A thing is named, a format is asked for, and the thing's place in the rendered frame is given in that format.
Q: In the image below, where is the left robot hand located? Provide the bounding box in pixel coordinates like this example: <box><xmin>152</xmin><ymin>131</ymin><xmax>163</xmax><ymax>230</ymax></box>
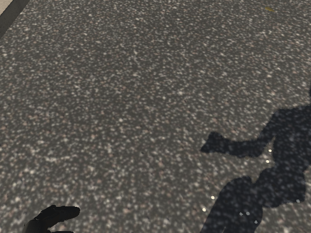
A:
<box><xmin>21</xmin><ymin>205</ymin><xmax>80</xmax><ymax>233</ymax></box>

